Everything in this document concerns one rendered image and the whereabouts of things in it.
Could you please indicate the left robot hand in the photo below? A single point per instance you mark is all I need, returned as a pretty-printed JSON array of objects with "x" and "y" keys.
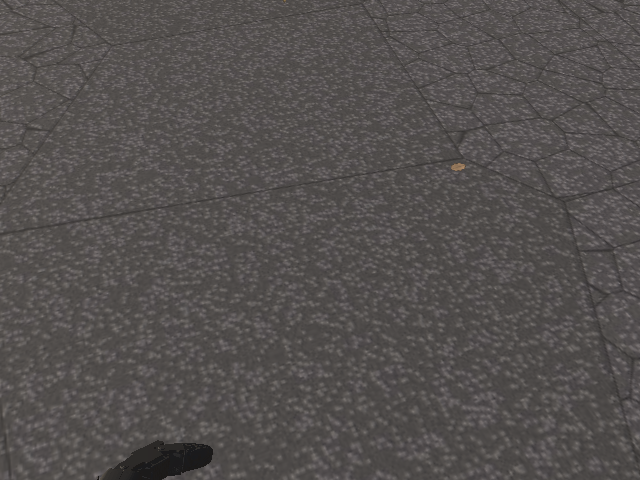
[{"x": 156, "y": 461}]

